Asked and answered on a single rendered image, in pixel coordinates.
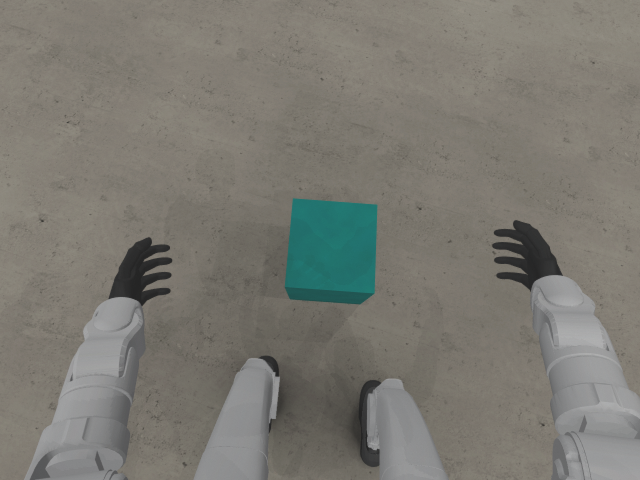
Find robot left hand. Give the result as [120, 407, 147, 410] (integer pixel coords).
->
[109, 237, 172, 306]

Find robot left shin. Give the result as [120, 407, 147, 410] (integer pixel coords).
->
[234, 358, 273, 381]

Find right robot upper arm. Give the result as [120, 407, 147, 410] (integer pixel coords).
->
[551, 431, 640, 480]

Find robot right forearm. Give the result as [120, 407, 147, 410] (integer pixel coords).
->
[530, 275, 640, 439]

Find robot left thigh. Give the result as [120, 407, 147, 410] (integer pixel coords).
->
[193, 368, 280, 480]

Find carton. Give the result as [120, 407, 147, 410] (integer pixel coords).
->
[285, 198, 377, 304]

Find robot right hand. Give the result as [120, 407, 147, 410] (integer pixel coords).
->
[492, 220, 563, 292]

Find robot left forearm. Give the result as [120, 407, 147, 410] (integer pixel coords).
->
[24, 297, 146, 480]

